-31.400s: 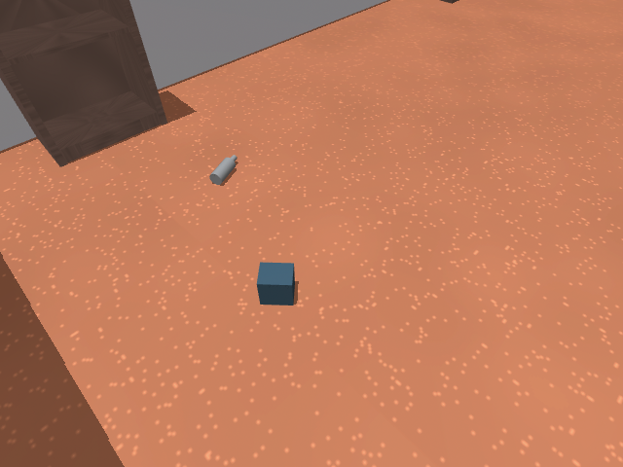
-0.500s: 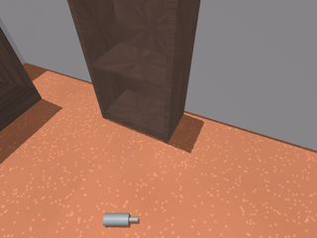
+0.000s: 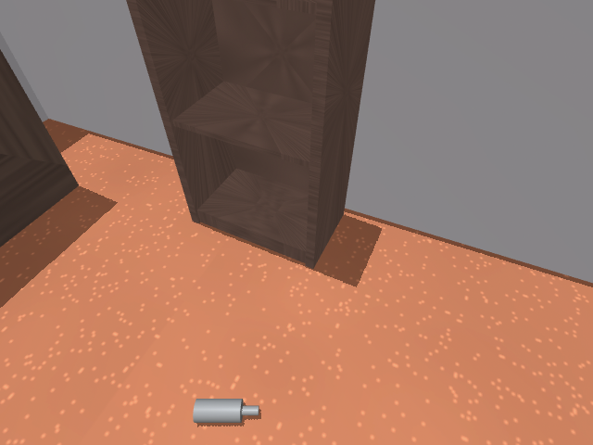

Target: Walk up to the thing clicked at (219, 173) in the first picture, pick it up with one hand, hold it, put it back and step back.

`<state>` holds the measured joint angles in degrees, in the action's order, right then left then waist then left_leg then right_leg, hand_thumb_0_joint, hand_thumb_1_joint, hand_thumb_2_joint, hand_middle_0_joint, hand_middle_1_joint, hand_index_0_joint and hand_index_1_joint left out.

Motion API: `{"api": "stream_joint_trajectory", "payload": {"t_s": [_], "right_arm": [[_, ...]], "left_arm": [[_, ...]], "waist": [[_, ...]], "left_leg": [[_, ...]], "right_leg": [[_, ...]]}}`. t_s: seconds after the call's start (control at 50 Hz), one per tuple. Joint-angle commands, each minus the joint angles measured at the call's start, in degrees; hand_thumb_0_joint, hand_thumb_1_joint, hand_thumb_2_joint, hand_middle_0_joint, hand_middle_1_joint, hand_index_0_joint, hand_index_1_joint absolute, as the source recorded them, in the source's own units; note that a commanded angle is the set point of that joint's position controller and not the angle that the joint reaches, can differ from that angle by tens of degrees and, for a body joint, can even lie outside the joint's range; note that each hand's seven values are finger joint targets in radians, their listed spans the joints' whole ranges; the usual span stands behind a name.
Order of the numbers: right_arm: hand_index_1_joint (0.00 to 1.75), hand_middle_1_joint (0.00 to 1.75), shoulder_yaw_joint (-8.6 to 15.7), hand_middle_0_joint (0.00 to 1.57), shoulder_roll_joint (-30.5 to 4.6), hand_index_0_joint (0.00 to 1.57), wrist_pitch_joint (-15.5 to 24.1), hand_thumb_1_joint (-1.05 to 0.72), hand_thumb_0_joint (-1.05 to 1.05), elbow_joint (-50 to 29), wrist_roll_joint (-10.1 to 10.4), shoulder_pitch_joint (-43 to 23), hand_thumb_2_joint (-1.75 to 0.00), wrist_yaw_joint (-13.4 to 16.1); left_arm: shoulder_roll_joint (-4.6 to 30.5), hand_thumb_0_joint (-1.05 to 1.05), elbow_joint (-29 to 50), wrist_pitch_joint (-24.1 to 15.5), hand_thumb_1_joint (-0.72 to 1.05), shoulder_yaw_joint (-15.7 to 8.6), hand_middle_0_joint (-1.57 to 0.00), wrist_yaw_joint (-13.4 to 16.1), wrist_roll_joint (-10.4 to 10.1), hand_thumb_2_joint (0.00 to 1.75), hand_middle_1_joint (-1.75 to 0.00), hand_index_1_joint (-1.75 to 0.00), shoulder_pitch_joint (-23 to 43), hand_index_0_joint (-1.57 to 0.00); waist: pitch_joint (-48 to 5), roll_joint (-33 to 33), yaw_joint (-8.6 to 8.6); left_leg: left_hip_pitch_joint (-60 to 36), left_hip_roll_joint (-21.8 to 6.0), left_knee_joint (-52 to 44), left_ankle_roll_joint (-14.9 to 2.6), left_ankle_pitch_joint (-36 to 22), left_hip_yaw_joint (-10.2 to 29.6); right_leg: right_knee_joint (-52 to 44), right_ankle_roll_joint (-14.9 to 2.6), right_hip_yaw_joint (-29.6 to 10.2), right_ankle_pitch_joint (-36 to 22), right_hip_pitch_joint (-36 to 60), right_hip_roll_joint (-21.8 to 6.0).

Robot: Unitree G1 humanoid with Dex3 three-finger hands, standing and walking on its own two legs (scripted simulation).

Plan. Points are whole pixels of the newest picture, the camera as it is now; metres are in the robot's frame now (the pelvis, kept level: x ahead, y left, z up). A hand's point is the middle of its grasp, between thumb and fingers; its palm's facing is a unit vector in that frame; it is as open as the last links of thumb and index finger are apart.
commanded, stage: stand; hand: left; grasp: from above
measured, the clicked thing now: (227, 410) +0.39 +0.23 -0.75
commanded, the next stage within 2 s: rise first in 0.26 s
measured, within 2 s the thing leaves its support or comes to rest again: neither
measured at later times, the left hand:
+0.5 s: hand out of the picture +0.11 +0.25 -0.16, palm faces +0.03 -0.95 -0.33, open 7.8 cm
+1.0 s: hand out of the picture +0.12 +0.26 -0.23, palm faces -0.14 -0.89 -0.44, open 13.8 cm
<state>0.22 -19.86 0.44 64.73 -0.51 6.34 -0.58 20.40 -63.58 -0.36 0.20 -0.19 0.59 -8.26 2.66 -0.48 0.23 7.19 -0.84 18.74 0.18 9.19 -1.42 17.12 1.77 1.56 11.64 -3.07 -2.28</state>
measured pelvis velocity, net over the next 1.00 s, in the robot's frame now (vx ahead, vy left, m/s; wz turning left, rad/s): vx -0.02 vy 0.00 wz -0.01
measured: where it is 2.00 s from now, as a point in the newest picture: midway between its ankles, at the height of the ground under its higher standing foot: outside the picture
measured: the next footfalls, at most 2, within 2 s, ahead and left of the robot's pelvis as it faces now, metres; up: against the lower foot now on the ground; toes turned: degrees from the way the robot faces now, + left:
none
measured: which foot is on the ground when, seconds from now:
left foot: down 0.00-1.00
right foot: down 0.00-1.00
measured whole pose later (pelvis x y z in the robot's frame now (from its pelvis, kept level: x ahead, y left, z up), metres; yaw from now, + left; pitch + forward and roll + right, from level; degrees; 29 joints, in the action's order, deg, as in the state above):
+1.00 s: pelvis -0.02 +0.00 -0.08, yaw -1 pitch +15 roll -2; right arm 2.8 -14.2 6.0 35.2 0.5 13.0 0.7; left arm 19.7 -39.5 5.9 -10.3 -1.3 13.3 -8.6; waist -4.9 -0.3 1.7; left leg 50.1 -2.8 61.0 0.3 26.3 0.1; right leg 59.5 1.3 1.4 29.2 -45.7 -1.2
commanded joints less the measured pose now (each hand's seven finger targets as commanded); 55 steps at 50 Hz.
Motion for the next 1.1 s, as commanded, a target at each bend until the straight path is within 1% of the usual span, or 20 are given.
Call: {"api": "stream_joint_trajectory", "payload": {"t_s": [0.0, 0.04, 0.26, 0.34, 0.36, 0.38, 0.4, 0.42, 0.44, 0.46, 0.48, 0.52, 0.54, 0.58, 0.68, 0.74, 0.78, 0.86, 1.06, 1.08], "right_arm": [[0.3, 0.3, 2.17, 0.2, -12.44, 0.2, 1.21, -0.9, 0.0, -3.25, -0.08, -2.0, -0.9, 0.85], [0.3, 0.3, 2.27, 0.2, -12.67, 0.2, 1.27, -0.9, 0.0, -3.45, -0.16, -2.2, -0.9, 0.93], [0.3, 0.3, 2.22, 0.2, -12.72, 0.2, 1.3, -0.9, 0.0, -3.08, 0.0, -2.3, -0.9, 0.95], [0.3, 0.3, 2.19, 0.2, -12.62, 0.2, 1.31, -0.93, 0.0, -3.14, -0.05, -1.82, -0.91, 0.95], [0.3, 0.3, -0.53, 0.2, -3.18, 0.2, 4.22, -0.99, 0.0, -19.47, 4.21, -0.39, -0.92, 2.13], [0.3, 0.3, -0.18, 0.2, -4.95, 0.2, 4.06, -0.93, 0.0, -16.56, 4.23, 1.72, -0.91, 2.75], [0.3, 0.3, 0.92, 0.2, -6.78, 0.2, 3.38, -0.91, 0.0, -16.9, 4.54, 4.56, -0.91, 3.45], [0.3, 0.3, 1.54, 0.2, -6.9, 0.2, 3.0, -0.91, 0.0, -17.62, 4.2, 5.54, -0.9, 3.56], [0.3, 0.3, 1.87, 0.2, -6.51, 0.2, 3.0, -0.91, 0.0, -19.17, 4.2, 5.81, -0.9, 3.72], [0.3, 0.3, 2.72, 0.2, -6.47, 0.2, 3.45, -0.91, 0.0, -20.74, 3.12, 5.98, -0.9, 3.82], [0.3, 0.3, 3.6, 0.2, -6.2, 0.2, 3.59, -0.9, 0.0, -20.94, 2.53, 7.99, -0.9, 3.79], [0.3, 0.3, 4.55, 0.2, -5.6, 0.2, 3.83, -0.89, 0.0, -23.51, 1.58, 8.56, -0.9, 2.77], [0.3, 0.3, 4.66, 0.2, -5.19, 0.2, 3.9, -0.9, 0.0, -25.07, 1.68, 8.61, -0.9, 2.7], [0.3, 0.3, 4.83, 0.2, -4.86, 0.2, 3.99, -0.87, 0.0, -27.24, 1.83, 7.83, -0.89, 2.52], [0.3, 0.3, 5.25, 0.2, -4.63, 0.2, 4.69, -0.87, 0.0, -31.99, 1.75, 7.18, -0.89, 1.51], [0.3, 0.3, 5.53, 0.2, -4.03, 0.2, 5.63, -0.88, 0.0, -33.04, 1.5, 8.27, -0.9, 1.2], [0.3, 0.3, 5.52, 0.2, -3.51, 0.2, 6.26, -0.88, 0.0, -34.09, 1.32, 8.5, -0.89, 1.31], [0.3, 0.3, 5.73, 0.2, -3.21, 0.2, 7.67, -0.88, 0.0, -36.16, 1.25, 7.74, -0.9, 1.84], [0.3, 0.3, 5.56, 0.2, -2.66, 0.2, 10.09, -0.88, 0.0, -38.54, 0.8, 5.54, -0.9, 2.22], [0.3, 0.3, 5.58, 0.2, -2.61, 0.2, 10.42, -0.89, 0.0, -38.24, 0.73, 5.56, -0.9, 2.21]], "left_arm": [[11.89, 0.0, 3.52, -1.23, 0.9, -2.51, -0.2, 0.71, 0.2, 0.9, -0.3, -0.3, 1.51, -0.2], [11.98, 0.0, 3.64, -1.29, 0.9, -2.58, -0.2, 0.67, 0.22, 0.9, -0.3, -0.3, 1.45, -0.2], [11.6, 0.0, 3.22, -1.11, 0.9, -2.36, -0.2, 0.66, 0.18, 0.9, -0.3, -0.3, 1.02, -0.2], [11.74, 0.0, 3.45, -1.21, 0.84, -2.33, -0.2, 0.77, 0.14, 0.93, -0.35, -0.36, 1.77, -0.19], [2.68, 0.0, 23.55, -6.6, 0.76, -2.48, -0.25, 1.53, -2.88, 0.95, -0.43, -0.44, 21.88, -0.21], [5.59, 0.0, 19.99, -6.27, 0.68, -3.43, -0.24, 2.02, -2.92, 0.92, -0.51, -0.52, 29.15, -0.21], [9.95, 0.0, 10.29, -4.25, 0.6, -6.34, -0.23, 2.24, -1.87, 0.9, -0.59, -0.6, 17.92, -0.21], [11.29, 0.0, 5.71, -3.07, 0.52, -7.39, -0.22, 1.69, -0.61, 0.9, -0.65, -0.66, 15.67, -0.21], [13.22, 0.0, 5.36, -2.65, 0.44, -8.41, -0.2, 1.06, 0.5, 0.91, -0.71, -0.72, 18.64, -0.2], [13.93, 0.0, 5.1, -3.05, 0.36, -9.66, -0.19, 0.48, 1.73, 0.88, -0.79, -0.78, 20.04, -0.2], [14.37, 0.0, 2.21, -2.26, 0.28, -10.98, -0.16, 0.09, 3.64, 0.88, -0.87, -0.85, 14.99, -0.18], [12.96, 0.0, 2.34, -0.94, 0.12, -12.48, -0.13, -0.92, 5.93, 0.89, -0.95, -0.92, 7.83, -0.16], [11.79, 0.0, 3.96, -0.32, 0.04, -12.04, -0.11, -0.98, 6.53, 0.91, -0.99, -0.96, 7.07, -0.14], [10.22, 0.0, 6.15, 1.51, -0.12, -11.23, -0.1, -0.71, 7.57, 0.91, -1.01, -0.98, 7.26, -0.12], [11.11, 0.0, 12.41, 4.27, -0.46, -12.62, -0.06, 0.02, 10.03, 1.0, -1.07, -1.07, 8.1, -0.06], [10.61, 0.0, 14.76, 4.23, -0.52, -13.91, -0.06, 0.22, 10.95, 1.01, -1.07, -1.08, 5.33, -0.06], [11.32, 0.0, 21.49, 3.65, -0.53, -14.21, -0.07, 0.29, 11.49, 1.01, -1.07, -1.07, 6.39, -0.06], [10.51, 0.0, 29.31, 3.83, -0.57, -13.63, -0.07, -0.1, 12.16, 1.03, -1.06, -1.08, 3.92, -0.05], [11.45, 0.0, 38.02, 6.11, -0.56, -14.85, -0.08, -0.06, 15.27, 1.01, -1.03, -1.05, -3.51, -0.06], [10.44, 0.0, 37.8, 6.22, -0.56, -14.32, -0.08, -0.14, 15.47, 1.0, -1.04, -1.05, -4.98, -0.07]], "waist": [[-2.44, 1.02, -0.06], [-4.01, 1.15, -0.23], [-2.71, 0.47, -0.4], [-3.21, 0.62, 0.0], [0.54, 0.97, 6.77], [-1.54, 0.7, 4.98], [-0.82, 0.69, 3.18], [-2.46, -2.04, 2.92], [-3.95, -2.1, 2.37], [-8.12, -2.45, 1.59], [-11.9, -1.73, 1.09], [-14.29, 3.2, -1.87], [-15.92, 3.71, -1.72], [-14.47, 3.37, -1.23], [-14.9, 2.31, -0.25], [-16.07, 2.38, 0.01], [-18.5, 4.8, 0.26], [-20.38, 4.28, 1.0], [-23.28, 4.75, 0.67], [-23.95, 5.12, 1.11]], "left_leg": [[-1.45, -6.84, -3.04, -1.16, -6.48, 5.55], [-2.21, -7.01, -2.39, -1.5, -8.28, 5.36], [-2.05, -6.88, -2.89, -1.16, -7.65, 5.71], [-1.98, -6.86, -2.47, -1.28, -9.03, 5.46], [4.72, 0.54, 1.34, -0.85, 0.98, -1.4], [3.44, 0.86, 1.74, -0.73, 2.87, -1.16], [5.07, 0.73, 1.94, -0.65, 3.37, -1.37], [7.0, 0.95, 4.33, -0.84, 2.94, -1.12], [8.32, 0.85, 6.1, -1.01, 1.96, -0.93], [8.23, 1.05, 8.24, -1.02, 1.18, -0.99], [9.25, 1.38, 10.51, -0.96, -1.11, -0.94], [11.99, 1.99, 13.21, -0.22, -3.36, -1.17], [11.83, 2.07, 13.75, -0.09, -4.68, -1.24], [13.2, 1.76, 14.16, 0.1, -5.0, -0.77], [19.22, 0.51, 20.93, 0.04, -3.34, 0.12], [23.45, 0.12, 25.56, -0.11, -0.59, 0.52], [24.53, -0.14, 27.74, -0.1, 1.24, 0.78], [27.58, -0.48, 31.95, -0.49, 2.2, 1.07], [36.51, -0.6, 40.59, -0.83, 6.73, 1.47], [36.85, -0.73, 41.64, -0.75, 5.76, 1.69]], "right_leg": [[-3.36, -2.41, -4.09, -4.97, -2.52, -6.04], [-3.03, -2.5, -4.32, -7.48, -1.57, -6.4], [-3.11, -2.4, -4.01, -4.85, -3.11, -5.98], [-2.96, -2.36, -4.09, -7.08, -2.39, -6.26], [2.22, -1.97, -0.42, -3.85, -16.48, 2.03], [2.46, -2.21, 0.4, -1.73, -13.59, 1.97], [2.76, -2.55, 1.02, 0.16, -13.15, 2.35], [4.11, -2.67, 1.08, 0.64, -14.77, 2.46], [5.96, -2.77, 1.09, -0.14, -15.68, 2.32], [7.8, -2.61, 0.71, -1.04, -15.25, 2.0], [10.0, -2.58, 0.55, -3.63, -15.4, 1.72], [13.46, -3.17, 0.34, -4.34, -15.59, 1.79], [14.23, -3.21, 0.26, -5.45, -15.67, 1.94], [14.95, -3.13, 0.82, -4.94, -17.57, 2.5], [21.87, -3.05, 1.51, -2.0, -25.09, 3.13], [26.57, -2.93, 1.26, 0.68, -30.02, 3.08], [29.05, -2.98, 0.92, 2.25, -32.78, 2.85], [32.77, -2.79, 0.51, 2.92, -36.72, 2.78], [40.44, -2.83, 0.45, 6.99, -45.31, 2.81], [41.84, -2.85, 0.55, 6.24, -46.53, 2.92]]}}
